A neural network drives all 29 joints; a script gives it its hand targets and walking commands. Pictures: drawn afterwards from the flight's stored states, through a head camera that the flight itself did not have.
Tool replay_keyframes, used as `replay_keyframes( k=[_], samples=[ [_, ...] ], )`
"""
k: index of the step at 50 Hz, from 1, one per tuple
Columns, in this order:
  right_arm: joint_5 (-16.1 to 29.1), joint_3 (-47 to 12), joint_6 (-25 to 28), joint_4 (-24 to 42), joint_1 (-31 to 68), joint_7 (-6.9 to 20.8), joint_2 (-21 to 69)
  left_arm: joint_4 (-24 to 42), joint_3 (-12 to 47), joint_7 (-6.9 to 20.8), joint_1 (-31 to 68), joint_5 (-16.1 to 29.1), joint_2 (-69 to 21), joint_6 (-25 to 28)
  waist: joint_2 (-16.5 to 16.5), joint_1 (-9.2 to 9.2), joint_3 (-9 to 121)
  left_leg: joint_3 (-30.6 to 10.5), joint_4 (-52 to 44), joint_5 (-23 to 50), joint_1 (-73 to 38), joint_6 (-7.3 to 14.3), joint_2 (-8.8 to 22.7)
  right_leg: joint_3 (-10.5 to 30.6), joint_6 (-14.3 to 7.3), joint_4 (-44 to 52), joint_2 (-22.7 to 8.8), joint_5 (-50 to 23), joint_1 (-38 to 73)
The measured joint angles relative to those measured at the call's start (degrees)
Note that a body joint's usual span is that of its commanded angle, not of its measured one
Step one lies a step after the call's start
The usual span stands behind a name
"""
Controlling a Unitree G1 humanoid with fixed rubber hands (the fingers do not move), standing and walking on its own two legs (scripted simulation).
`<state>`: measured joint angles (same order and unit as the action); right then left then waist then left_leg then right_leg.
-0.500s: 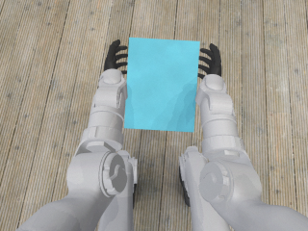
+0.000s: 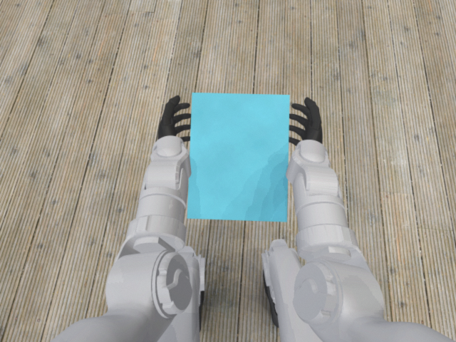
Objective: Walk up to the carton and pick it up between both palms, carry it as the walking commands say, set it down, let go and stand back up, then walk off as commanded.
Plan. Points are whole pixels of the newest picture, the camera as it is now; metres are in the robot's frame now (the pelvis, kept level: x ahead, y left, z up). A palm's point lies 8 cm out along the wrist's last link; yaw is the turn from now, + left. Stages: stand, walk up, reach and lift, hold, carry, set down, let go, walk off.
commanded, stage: reach and lift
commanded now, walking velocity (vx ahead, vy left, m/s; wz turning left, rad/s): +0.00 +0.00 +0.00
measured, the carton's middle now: (237, 161) +0.44 -0.02 -0.12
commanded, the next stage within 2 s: none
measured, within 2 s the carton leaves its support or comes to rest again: neither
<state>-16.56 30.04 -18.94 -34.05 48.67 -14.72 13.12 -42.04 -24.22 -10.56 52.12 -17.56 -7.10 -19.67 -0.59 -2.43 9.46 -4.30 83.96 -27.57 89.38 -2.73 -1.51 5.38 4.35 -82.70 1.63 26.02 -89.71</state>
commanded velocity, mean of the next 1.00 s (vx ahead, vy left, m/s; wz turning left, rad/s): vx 0.00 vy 0.00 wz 0.00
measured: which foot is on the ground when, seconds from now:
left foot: down 0.00-1.00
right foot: down 0.00-1.00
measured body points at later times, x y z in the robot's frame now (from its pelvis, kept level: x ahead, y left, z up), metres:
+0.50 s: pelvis +0.02 +0.00 +0.07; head +0.17 +0.00 +0.49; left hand +0.45 +0.10 +0.03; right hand +0.42 -0.14 +0.04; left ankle +0.09 +0.14 -0.56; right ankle +0.10 -0.15 -0.56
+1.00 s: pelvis +0.03 +0.00 +0.13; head +0.13 +0.00 +0.57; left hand +0.42 +0.10 +0.11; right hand +0.40 -0.15 +0.11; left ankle +0.09 +0.14 -0.56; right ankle +0.10 -0.15 -0.56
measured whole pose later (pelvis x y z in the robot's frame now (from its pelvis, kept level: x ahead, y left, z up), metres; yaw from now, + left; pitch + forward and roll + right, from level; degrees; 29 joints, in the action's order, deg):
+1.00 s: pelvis +0.03 +0.00 +0.13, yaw +0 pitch +16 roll +0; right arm -18.3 26.9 -18.3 -31.5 33.6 -9.3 15.2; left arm -38.1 -24.4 -8.3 36.4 -19.6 -11.9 -17.7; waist -0.5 -3.4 3.5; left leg -4.4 51.5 -18.9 48.4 -1.9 -0.6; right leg 4.8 3.4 -50.2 0.1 17.5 -48.5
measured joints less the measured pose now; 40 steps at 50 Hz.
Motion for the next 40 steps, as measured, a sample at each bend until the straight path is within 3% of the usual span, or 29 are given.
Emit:
replay_keyframes(
  k=[40],
  samples=[
    [-0.89, -2.68, 2.21, 1.76, -13.13, 1.75, 2.65, 3.06, 0.11, 0.90, -13.36, -1.52, -4.37, 2.64, 0.03, -0.63, -3.44, -0.11, -24.62, 6.00, -31.01, 0.63, 0.65, -0.44, -0.88, 24.52, -1.18, -5.78, 31.12]
  ],
)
